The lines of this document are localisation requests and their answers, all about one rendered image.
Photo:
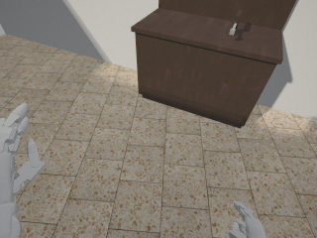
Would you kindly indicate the tap lever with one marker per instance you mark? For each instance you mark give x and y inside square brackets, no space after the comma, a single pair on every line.
[232,31]

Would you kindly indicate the left robot hand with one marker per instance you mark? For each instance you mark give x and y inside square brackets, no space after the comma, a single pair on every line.
[11,131]

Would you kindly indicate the right robot hand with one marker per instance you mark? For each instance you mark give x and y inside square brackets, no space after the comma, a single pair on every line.
[251,228]

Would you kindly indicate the counter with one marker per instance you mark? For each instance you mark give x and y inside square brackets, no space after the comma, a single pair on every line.
[187,60]

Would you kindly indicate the robot left forearm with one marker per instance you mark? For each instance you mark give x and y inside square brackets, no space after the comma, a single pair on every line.
[10,225]

